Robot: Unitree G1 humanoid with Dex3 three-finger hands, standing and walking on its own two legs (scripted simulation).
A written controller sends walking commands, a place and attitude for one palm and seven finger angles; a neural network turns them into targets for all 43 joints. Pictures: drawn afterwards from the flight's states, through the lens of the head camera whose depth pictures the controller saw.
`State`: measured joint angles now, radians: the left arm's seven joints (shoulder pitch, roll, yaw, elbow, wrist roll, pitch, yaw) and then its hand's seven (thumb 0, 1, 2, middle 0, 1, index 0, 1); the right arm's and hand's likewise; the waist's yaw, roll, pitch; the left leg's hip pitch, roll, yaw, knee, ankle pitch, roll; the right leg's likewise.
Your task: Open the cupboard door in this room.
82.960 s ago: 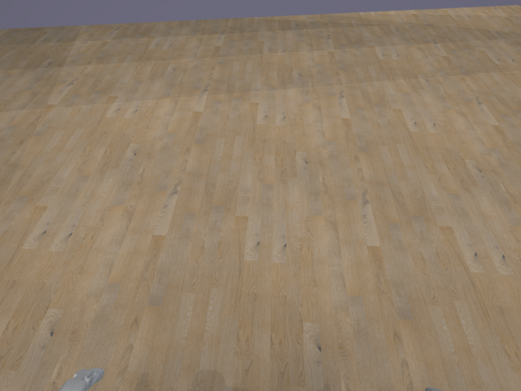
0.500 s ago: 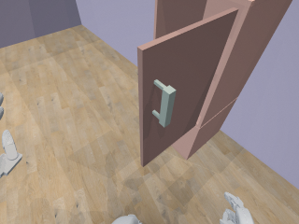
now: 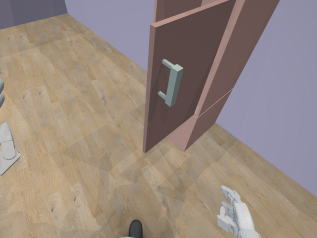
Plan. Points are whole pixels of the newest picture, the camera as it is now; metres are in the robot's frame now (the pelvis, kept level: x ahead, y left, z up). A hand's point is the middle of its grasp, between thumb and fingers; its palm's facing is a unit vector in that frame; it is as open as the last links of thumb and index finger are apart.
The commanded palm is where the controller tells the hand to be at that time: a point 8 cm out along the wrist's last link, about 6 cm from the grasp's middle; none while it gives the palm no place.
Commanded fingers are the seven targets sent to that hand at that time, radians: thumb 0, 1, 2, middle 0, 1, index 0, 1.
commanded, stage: stop stepping back and stand still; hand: left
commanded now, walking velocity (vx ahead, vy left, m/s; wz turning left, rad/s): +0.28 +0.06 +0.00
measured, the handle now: (168, 83) +0.52 +0.02 +0.09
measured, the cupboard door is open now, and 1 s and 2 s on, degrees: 90 90 90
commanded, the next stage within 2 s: let the arm hang, fingers relaxed in 0.70 s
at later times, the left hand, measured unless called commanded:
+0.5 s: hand out of the picture +0.11 +0.27 +0.18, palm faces +0.43 -0.79 -0.44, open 7.4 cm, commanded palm +0.06 +0.31 +0.18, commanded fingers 0.00 0.90 0.90 -0.20 -0.30 -0.20 -0.30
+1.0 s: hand out of the picture +0.05 +0.22 -0.09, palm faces +0.12 -0.93 -0.35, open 7.4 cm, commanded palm none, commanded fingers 0.00 0.90 0.90 -0.20 -0.30 -0.20 -0.30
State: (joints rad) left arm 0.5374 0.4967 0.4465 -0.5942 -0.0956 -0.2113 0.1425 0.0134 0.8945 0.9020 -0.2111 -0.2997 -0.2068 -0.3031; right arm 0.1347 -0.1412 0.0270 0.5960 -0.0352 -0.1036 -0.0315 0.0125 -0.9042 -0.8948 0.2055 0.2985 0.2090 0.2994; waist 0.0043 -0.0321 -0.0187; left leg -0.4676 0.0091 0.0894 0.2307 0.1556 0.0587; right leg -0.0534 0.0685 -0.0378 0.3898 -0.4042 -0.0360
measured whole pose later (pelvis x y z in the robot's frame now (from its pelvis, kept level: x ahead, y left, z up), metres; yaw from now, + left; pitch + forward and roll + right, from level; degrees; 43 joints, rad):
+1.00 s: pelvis -0.09 +0.00 +0.00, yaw +4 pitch -2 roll +3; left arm 0.26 0.20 0.07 0.56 0.04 0.03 0.02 0.00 0.91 0.90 -0.20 -0.30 -0.19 -0.30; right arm 0.15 -0.22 -0.03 0.81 -0.03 0.04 0.00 0.01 -0.91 -0.89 0.20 0.30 0.21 0.30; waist -0.02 0.04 0.05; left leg -0.42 0.01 0.05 0.95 -0.49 -0.01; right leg -0.23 -0.03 -0.12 0.58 -0.32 -0.08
